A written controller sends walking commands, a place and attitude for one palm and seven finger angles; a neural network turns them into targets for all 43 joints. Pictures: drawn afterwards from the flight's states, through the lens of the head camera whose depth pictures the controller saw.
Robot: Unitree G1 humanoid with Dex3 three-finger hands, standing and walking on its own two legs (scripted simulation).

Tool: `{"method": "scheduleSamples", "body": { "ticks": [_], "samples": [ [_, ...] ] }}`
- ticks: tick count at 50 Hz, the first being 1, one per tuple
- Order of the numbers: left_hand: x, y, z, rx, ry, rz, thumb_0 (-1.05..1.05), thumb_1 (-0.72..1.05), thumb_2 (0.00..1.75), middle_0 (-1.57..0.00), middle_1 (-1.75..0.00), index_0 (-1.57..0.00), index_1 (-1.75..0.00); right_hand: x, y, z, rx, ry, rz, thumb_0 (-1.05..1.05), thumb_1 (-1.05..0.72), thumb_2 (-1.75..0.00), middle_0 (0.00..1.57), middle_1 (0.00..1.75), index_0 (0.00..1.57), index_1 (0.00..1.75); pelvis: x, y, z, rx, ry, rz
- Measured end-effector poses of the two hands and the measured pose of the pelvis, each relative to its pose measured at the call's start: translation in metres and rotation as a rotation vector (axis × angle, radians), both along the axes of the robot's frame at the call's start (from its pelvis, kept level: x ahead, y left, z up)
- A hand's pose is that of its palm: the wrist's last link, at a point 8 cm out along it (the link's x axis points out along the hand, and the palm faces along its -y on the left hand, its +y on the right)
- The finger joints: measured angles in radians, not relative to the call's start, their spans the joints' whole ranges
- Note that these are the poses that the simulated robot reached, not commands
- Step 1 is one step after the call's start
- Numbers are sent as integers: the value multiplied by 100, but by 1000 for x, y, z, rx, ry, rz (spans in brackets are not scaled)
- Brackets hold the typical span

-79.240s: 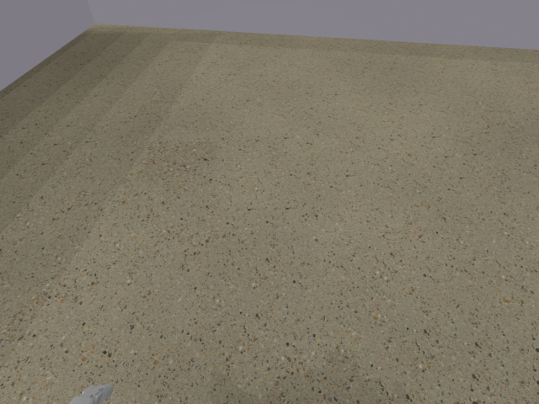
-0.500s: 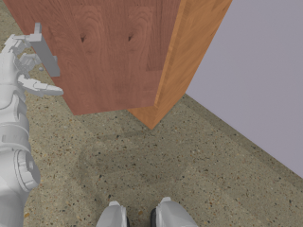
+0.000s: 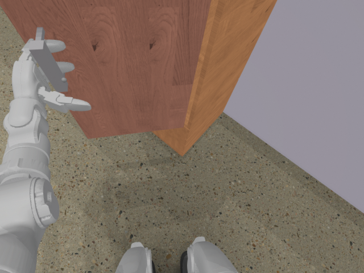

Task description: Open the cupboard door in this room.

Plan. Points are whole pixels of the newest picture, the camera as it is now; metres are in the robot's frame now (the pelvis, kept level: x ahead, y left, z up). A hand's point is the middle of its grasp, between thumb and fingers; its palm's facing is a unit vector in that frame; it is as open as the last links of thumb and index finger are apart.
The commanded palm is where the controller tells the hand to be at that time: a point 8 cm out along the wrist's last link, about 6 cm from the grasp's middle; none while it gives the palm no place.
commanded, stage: slide the fingers in behind the handle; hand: left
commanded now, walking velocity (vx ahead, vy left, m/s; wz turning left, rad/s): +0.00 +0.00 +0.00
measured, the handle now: (51, 61) +0.55 +0.24 +0.07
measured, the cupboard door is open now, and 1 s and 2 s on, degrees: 50 50 77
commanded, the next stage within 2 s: close the thumb around the handle in 0.40 s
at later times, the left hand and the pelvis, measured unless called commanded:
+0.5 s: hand (56, 83) +0.50 +0.23 +0.07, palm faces +0.07 -1.00 +0.01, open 14.0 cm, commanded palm +0.48 +0.26 +0.07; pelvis +0.00 +0.00 +0.00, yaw +0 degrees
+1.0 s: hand (62, 82) +0.50 +0.22 +0.07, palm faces +0.07 -1.00 +0.00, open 7.6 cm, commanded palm +0.48 +0.25 +0.07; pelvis +0.00 +0.01 +0.00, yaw +0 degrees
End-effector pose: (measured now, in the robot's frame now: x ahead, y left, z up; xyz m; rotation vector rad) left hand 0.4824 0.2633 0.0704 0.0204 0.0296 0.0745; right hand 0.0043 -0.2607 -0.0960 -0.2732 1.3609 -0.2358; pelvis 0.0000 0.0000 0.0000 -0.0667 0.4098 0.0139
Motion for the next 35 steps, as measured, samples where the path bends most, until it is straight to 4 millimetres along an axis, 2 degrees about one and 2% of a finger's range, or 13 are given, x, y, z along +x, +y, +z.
{"method": "scheduleSamples", "body": {
  "ticks": [14,27,31,35],
  "samples": [
    [-6,8,-4,-17,12,8,-1,-50,30,-30,-120,-30,-120,-3,-3,2,-2,3,-14,0,-90,-90,20,30,20,30,0,-4,1,3,-6,-8],
    [-5,15,-4,-29,6,-9,-1,-50,30,-32,-120,-30,-120,-1,-1,3,-26,1,5,0,-90,-90,20,30,20,30,-2,3,-1,-7,0,1],
    [-2,15,-4,-21,4,-12,-1,-45,32,-32,-121,-30,-120,-1,2,2,-26,3,9,0,-90,-90,20,30,20,30,-3,6,-2,-10,4,4],
    [-1,12,-4,-21,3,-18,-1,-33,38,-33,-122,-31,-122,-3,8,1,-16,11,7,0,-90,-90,20,30,20,30,-2,10,-2,-11,6,3]
  ]
}}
